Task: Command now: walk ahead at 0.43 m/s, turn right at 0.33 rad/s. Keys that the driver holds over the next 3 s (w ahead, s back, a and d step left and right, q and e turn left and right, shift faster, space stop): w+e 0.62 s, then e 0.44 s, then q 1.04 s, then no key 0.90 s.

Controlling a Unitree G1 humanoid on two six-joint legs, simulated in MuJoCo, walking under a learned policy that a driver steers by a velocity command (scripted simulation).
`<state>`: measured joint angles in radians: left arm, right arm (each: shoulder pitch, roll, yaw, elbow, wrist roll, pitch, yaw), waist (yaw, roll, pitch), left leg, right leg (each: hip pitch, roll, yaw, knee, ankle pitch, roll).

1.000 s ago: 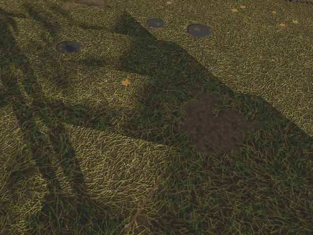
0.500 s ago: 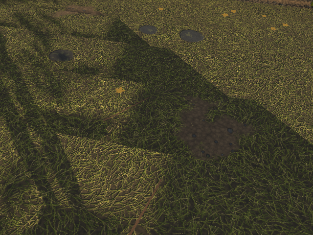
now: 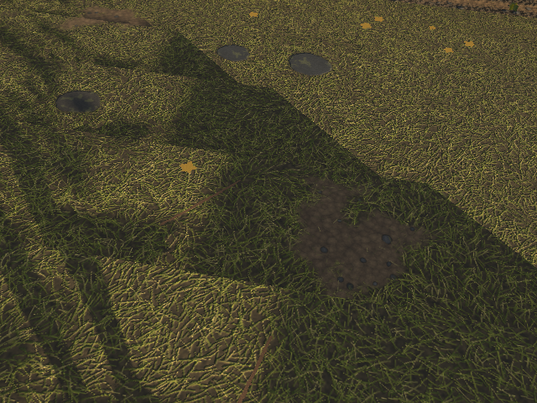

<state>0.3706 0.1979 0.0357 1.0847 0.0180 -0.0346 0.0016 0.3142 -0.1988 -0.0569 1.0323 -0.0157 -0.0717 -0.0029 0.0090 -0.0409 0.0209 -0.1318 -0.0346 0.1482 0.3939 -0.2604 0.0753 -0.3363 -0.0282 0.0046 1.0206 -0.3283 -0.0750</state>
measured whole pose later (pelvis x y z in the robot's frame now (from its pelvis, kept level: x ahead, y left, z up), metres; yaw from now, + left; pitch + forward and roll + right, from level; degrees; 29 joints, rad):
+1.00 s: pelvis +0.49 -0.09 -0.18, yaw -34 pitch -1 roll -1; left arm 0.25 0.29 0.10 0.83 0.02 0.03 0.00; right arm 0.12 -0.20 -0.03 0.77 -0.03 -0.02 -0.02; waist 0.04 -0.04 0.06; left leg -0.41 0.05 0.07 0.59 -0.17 0.02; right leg -0.45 0.10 0.02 1.19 -0.51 -0.04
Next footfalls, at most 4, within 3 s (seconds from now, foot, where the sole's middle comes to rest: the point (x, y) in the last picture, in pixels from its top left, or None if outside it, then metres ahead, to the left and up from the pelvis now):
0.48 right None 0.41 -0.15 -0.94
0.86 left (294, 374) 0.66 -0.07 -0.94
1.24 right None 0.47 -0.22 -0.94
1.62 left None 0.54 -0.04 -0.94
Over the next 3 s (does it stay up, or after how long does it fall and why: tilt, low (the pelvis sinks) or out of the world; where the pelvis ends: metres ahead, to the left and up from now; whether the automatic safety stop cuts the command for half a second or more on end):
stays up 0.48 -0.11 -0.16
